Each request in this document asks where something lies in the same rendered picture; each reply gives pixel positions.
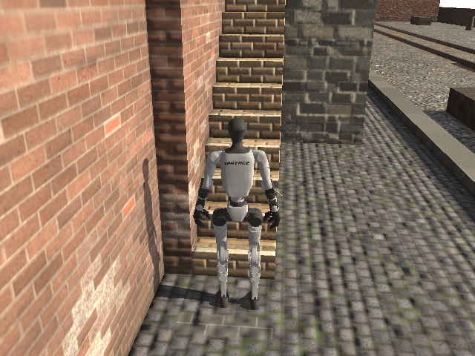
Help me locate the stairs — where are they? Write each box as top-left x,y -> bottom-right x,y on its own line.
191,0 -> 286,280

